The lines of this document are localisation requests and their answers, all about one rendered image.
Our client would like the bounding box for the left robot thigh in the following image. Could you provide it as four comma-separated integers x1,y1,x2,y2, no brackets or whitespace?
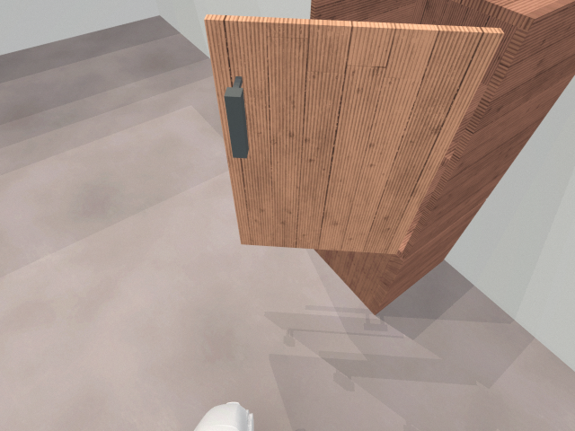
194,404,253,431

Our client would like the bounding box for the handle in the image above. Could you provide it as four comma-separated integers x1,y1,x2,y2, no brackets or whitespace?
224,76,249,158

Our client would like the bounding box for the cupboard door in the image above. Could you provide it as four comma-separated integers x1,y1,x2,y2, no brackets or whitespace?
204,14,504,254

